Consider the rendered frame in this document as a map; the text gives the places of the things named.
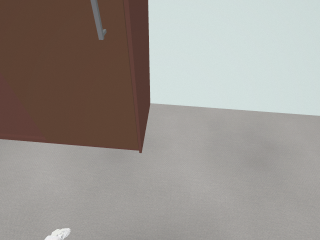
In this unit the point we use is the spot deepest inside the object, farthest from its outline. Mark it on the wardrobe door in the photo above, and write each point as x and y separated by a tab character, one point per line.
14	119
76	88

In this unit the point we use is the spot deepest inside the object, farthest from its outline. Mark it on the robot left hand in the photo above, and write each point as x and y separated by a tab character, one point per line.
58	234

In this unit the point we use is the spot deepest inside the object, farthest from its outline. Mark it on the handle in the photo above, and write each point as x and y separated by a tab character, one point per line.
100	31

